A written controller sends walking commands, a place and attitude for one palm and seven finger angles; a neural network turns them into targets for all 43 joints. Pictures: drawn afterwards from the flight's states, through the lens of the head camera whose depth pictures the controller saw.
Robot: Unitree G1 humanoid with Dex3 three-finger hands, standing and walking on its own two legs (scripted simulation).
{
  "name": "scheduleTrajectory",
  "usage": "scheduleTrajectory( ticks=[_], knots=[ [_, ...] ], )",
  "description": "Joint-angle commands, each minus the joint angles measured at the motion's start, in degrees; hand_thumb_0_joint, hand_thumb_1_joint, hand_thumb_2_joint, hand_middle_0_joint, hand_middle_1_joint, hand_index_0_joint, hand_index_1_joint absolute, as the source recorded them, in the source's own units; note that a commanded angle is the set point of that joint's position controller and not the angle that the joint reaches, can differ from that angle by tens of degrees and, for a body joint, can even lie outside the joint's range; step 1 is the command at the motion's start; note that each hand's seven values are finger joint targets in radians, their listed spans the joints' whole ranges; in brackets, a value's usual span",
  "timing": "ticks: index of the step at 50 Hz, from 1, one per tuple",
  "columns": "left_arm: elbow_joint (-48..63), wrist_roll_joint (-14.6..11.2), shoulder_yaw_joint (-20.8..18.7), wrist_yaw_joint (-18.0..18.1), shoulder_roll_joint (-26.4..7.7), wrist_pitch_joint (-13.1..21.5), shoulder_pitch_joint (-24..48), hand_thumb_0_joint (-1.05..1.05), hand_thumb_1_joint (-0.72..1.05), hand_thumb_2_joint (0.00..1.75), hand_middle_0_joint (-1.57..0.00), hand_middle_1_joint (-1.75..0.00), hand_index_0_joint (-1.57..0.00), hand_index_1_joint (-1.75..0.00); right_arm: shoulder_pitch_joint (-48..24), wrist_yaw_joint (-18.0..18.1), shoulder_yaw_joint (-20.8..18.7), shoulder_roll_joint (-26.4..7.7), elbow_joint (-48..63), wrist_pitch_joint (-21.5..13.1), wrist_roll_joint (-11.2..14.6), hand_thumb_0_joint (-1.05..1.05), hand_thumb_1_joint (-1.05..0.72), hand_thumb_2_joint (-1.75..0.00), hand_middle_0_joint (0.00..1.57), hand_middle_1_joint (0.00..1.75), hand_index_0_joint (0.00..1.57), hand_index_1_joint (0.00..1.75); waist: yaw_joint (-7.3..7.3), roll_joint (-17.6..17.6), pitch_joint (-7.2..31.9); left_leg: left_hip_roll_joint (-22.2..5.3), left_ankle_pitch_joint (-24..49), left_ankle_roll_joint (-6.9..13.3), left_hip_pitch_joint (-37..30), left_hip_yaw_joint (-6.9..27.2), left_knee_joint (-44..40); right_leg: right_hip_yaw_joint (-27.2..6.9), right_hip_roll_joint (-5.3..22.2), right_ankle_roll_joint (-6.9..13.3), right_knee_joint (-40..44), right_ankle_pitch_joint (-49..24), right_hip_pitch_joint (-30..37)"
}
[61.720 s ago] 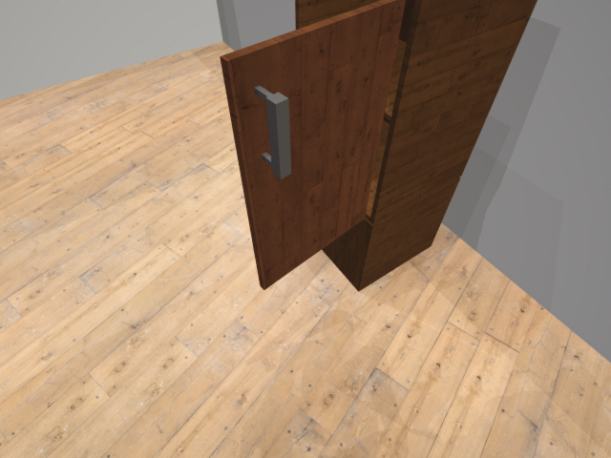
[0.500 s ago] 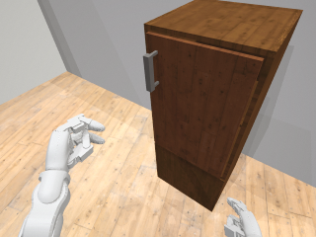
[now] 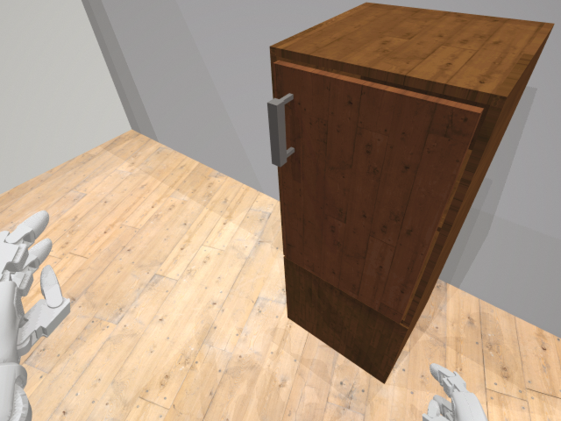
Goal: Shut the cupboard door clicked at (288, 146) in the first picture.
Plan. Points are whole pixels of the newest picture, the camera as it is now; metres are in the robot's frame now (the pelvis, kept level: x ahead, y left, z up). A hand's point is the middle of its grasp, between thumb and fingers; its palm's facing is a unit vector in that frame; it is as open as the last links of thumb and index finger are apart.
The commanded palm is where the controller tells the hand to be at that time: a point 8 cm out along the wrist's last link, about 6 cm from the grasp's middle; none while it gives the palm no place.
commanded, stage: draw the hand back to the body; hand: left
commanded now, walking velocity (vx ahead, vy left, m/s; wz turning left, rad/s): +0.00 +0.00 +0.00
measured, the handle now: (283, 130) +0.63 +0.08 +0.12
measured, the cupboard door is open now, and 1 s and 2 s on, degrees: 0 0 0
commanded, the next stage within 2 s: step back with the hand held close in 0.20 s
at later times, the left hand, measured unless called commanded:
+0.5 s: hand (75, 295) +0.19 +0.26 +0.16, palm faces +0.42 -0.79 -0.44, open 7.4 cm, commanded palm +0.14 +0.30 +0.17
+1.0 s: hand (27, 344) +0.14 +0.28 +0.15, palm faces +0.44 -0.77 -0.46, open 7.4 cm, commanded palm +0.08 +0.32 +0.17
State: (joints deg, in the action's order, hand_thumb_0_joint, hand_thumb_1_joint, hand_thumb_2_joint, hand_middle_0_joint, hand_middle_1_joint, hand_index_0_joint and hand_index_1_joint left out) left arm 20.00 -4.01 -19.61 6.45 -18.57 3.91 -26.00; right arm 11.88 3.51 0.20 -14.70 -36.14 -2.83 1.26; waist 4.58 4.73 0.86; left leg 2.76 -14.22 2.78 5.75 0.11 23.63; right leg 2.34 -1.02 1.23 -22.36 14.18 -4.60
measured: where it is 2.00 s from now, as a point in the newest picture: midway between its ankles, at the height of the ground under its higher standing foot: outside the picture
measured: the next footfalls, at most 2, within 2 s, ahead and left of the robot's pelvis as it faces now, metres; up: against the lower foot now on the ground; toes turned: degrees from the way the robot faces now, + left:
right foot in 1.90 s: -0.26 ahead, -0.08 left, +0.00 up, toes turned +0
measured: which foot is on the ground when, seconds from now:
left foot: down 0.00-1.00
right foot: down 0.00-1.00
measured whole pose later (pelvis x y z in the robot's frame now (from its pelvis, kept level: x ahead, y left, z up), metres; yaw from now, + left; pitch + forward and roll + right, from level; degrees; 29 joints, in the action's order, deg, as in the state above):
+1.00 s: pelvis -0.07 +0.02 -0.02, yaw -1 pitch +0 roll -1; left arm 27.2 -1.7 -24.5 8.8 -22.7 10.9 -30.2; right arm 14.4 4.5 0.1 -13.5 -31.5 -0.1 1.4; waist 0.3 1.1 0.9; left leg 2.6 -13.9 4.5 22.4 -2.0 35.4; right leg 1.3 -0.7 0.0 -33.2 12.6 -21.2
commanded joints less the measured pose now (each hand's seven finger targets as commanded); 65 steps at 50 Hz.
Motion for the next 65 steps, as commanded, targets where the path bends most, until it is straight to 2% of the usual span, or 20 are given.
scheduleTrajectory(
  ticks=[1,6,16,17,18,22,25,29,31,35,43,44,50,53,54,55,57,59,62,65],
  knots=[
    [12.1,0.2,-5.3,0.6,-11.6,4.5,7.3,0.0,0.9,0.9,-0.2,-0.3,-0.2,-0.3,-8.7,0.8,-1.4,-4.3,9.5,-3.8,-0.4,0.0,-0.9,-0.9,0.2,0.3,0.2,0.3,-1.23,-2.4,2.4,-3.3,10.4,-1.2,0.2,1.5,-3.7,-1.5,1.5,-0.1,3.7,-6.9,-1.8],
    [13.0,0.2,-6.2,0.5,-11.9,4.6,6.8,0.0,0.9,0.9,-0.2,-0.3,-0.2,-0.3,-9.0,0.6,-1.0,-3.9,9.3,-3.9,-0.5,0.0,-0.9,-0.9,0.2,0.3,0.2,0.3,-1.0,1.3,1.1,-3.4,10.6,-1.8,1.1,1.6,-4.0,-1.7,1.4,0.2,4.0,-7.2,-1.0],
    [12.1,-0.1,-6.1,0.0,-11.3,4.4,5.5,0.0,0.9,0.9,-0.2,-0.3,-0.2,-0.3,-8.8,0.5,-1.2,-3.9,9.7,-3.8,-0.5,0.0,-0.9,-0.9,0.2,0.3,0.2,0.3,-1.13,-1.2,1.1,-3.6,10.4,-1.5,0.7,1.1,-4.1,-2.0,1.3,-0.1,4.5,-7.1,-1.3],
    [16.1,0.1,-13.3,0.7,-19.2,6.6,11.9,0.0,0.9,0.9,-0.2,-0.3,-0.2,-0.3,-8.0,0.5,-1.8,-5.8,11.6,-3.0,0.2,0.0,-0.9,-0.9,0.2,0.3,0.2,0.3,-2.65,-0.8,-0.2,-4.8,4.9,0.0,5.1,3.1,-1.3,-8.9,4.6,0.4,7.0,-7.9,-5.0],
    [11.7,0.0,-9.9,0.4,-14.7,7.0,5.9,0.0,0.9,0.9,-0.2,-0.3,-0.2,-0.3,-7.4,0.7,-1.9,-5.0,10.2,-2.6,-0.2,0.0,-0.9,-0.9,0.2,0.3,0.2,0.3,-3.16,-3.8,0.9,-4.4,4.9,0.0,4.1,3.6,1.0,-10.1,6.9,1.2,7.5,-8.2,-6.0],
    [11.3,0.2,-7.2,0.5,-12.5,7.7,0.5,0.0,0.9,0.9,-0.2,-0.3,-0.2,-0.3,-6.5,0.5,-2.7,-5.7,10.4,-0.8,-0.1,0.0,-0.9,-0.9,0.2,0.3,0.2,0.3,-3.85,-3.8,4.8,-5.5,10.5,-0.7,4.0,3.7,3.8,-9.9,9.3,2.1,3.4,-15.0,-7.0],
    [14.0,0.2,-8.6,1.1,-14.2,7.9,-0.8,0.0,0.9,0.9,-0.2,-0.3,-0.2,-0.3,-6.4,1.0,-3.2,-6.0,11.3,0.2,0.2,0.0,-0.9,-0.9,0.2,0.3,0.2,0.3,-3.91,-2.2,8.3,-7.0,19.7,-1.3,3.9,4.3,3.9,-8.3,8.7,1.7,-2.0,-22.6,-5.0],
    [17.1,0.0,-12.5,1.9,-18.0,7.8,-2.2,0.0,0.9,0.9,-0.2,-0.3,-0.2,-0.3,-6.6,1.6,-3.6,-6.4,12.9,1.8,0.3,0.0,-0.9,-0.9,0.2,0.3,0.2,0.3,-3.52,-1.9,11.0,-8.4,27.7,-1.8,5.3,5.2,3.5,-7.1,6.9,0.7,-6.8,-26.0,-3.3],
    [17.3,-0.1,-11.7,1.9,-16.7,7.6,-3.6,0.0,0.9,0.9,-0.2,-0.3,-0.2,-0.3,-6.0,1.6,-3.6,-6.1,13.7,2.5,0.5,0.0,-0.9,-0.9,0.2,0.3,0.2,0.3,-3.78,-2.7,10.9,-8.9,27.8,-1.9,6.9,5.5,3.5,-7.4,6.8,0.6,-8.1,-25.4,-3.2],
    [16.7,0.0,-11.8,2.2,-16.2,7.8,-5.0,0.0,0.9,0.9,-0.2,-0.3,-0.2,-0.3,-5.8,1.8,-3.5,-6.1,14.2,2.9,0.4,0.0,-0.9,-0.9,0.2,0.3,0.2,0.3,-3.75,-1.0,7.7,-10.1,18.6,-0.8,12.6,7.3,0.0,-7.1,5.3,-0.3,-8.9,-16.6,-4.0],
    [17.7,1.8,-11.9,3.2,-15.4,9.9,-1.9,0.0,0.9,0.9,-0.2,-0.3,-0.2,-0.3,-4.7,2.0,-3.4,-6.7,14.4,1.0,0.2,0.0,-0.9,-0.9,0.2,0.3,0.2,0.3,-4.51,-0.3,2.6,-10.9,-17.3,2.8,30.2,10.4,-5.2,-8.7,4.1,-0.9,-9.7,-0.8,-1.2],
    [18.3,2.2,-13.5,3.3,-17.1,10.3,-1.4,0.0,0.9,0.9,-0.2,-0.3,-0.2,-0.3,-4.8,2.2,-3.5,-7.1,14.2,0.6,-0.1,0.0,-0.9,-0.9,0.2,0.3,0.2,0.3,-4.38,0.2,2.8,-10.9,-19.0,3.1,31.9,10.8,-5.6,-8.7,3.9,-0.9,-10.1,-0.9,0.1],
    [19.9,2.6,-12.0,3.9,-15.3,11.7,0.3,0.0,0.9,0.9,-0.2,-0.3,-0.2,-0.3,-3.1,1.8,-3.1,-6.2,13.0,-1.2,-0.5,0.0,-0.9,-0.9,0.2,0.3,0.2,0.3,-4.97,-3.4,2.7,-8.7,-19.6,2.3,29.8,10.0,0.0,-11.9,6.4,0.7,-6.1,6.6,-6.3],
    [20.8,2.8,-12.1,4.3,-15.5,12.5,0.7,0.0,0.9,0.9,-0.2,-0.3,-0.2,-0.3,-3.2,1.7,-3.1,-6.4,12.4,-2.1,-0.7,0.0,-0.9,-0.9,0.2,0.3,0.2,0.3,-5.15,-1.3,2.4,-8.9,-19.7,2.2,28.5,10.3,-0.2,-11.6,5.9,0.8,-5.9,8.4,-8.6],
    [21.0,2.9,-13.9,4.5,-17.1,12.7,0.4,0.0,0.9,0.9,-0.2,-0.3,-0.2,-0.3,-3.3,1.8,-3.3,-6.9,12.3,-2.4,-1.0,0.0,-0.9,-0.9,0.2,0.3,0.2,0.3,-4.89,-0.4,2.7,-9.5,-20.4,2.3,29.9,11.2,-1.8,-10.7,5.1,0.4,-6.9,7.7,-6.9],
    [20.6,2.8,-12.4,4.5,-15.2,12.8,0.3,0.0,0.9,0.9,-0.2,-0.3,-0.2,-0.3,-3.0,1.8,-3.0,-6.3,12.1,-2.4,-0.7,0.0,-0.9,-0.9,0.2,0.3,0.2,0.3,-5.03,-0.6,2.4,-10.3,-21.0,2.4,31.4,12.0,-3.3,-9.2,4.3,0.1,-8.9,6.8,-5.4],
    [19.9,3.2,-13.1,4.5,-15.3,13.2,0.8,0.0,0.9,0.9,-0.2,-0.3,-0.2,-0.3,-3.4,1.9,-3.2,-6.9,12.1,-2.8,-0.8,0.0,-0.9,-0.9,0.2,0.3,0.2,0.3,-4.8,3.4,2.0,-13.2,-25.4,3.8,37.9,14.3,-7.5,-7.2,1.8,-0.9,-15.3,3.1,0.2],
    [19.7,3.2,-14.2,4.1,-16.1,13.5,0.5,0.0,0.9,0.9,-0.2,-0.3,-0.2,-0.3,-3.6,1.9,-3.4,-6.9,11.8,-3.1,-1.0,0.0,-0.9,-0.9,0.2,0.3,0.2,0.3,-4.54,4.1,2.9,-14.2,-21.6,4.0,39.3,15.1,-7.9,-6.4,0.6,-1.3,-18.3,-4.1,3.2],
    [19.6,2.8,-14.3,3.4,-15.6,14.0,-0.9,0.0,0.9,0.9,-0.2,-0.3,-0.2,-0.3,-3.3,1.6,-3.5,-6.4,11.8,-3.0,-1.1,0.0,-0.9,-0.9,0.2,0.3,0.2,0.3,-4.63,1.9,3.3,-14.0,-18.0,4.2,40.4,14.1,-5.4,-8.0,1.0,-1.0,-19.2,-8.1,4.3],
    [20.7,2.6,-13.6,2.9,-15.0,14.0,-1.3,0.0,0.9,0.9,-0.2,-0.3,-0.2,-0.3,-3.0,1.1,-3.6,-6.0,11.5,-2.7,-0.9,0.0,-0.9,-0.9,0.2,0.3,0.2,0.3,-4.86,-2.8,5.7,-11.4,-17.8,3.0,38.1,11.2,0.0,-12.6,4.2,0.4,-15.8,-7.0,1.9]
  ],
)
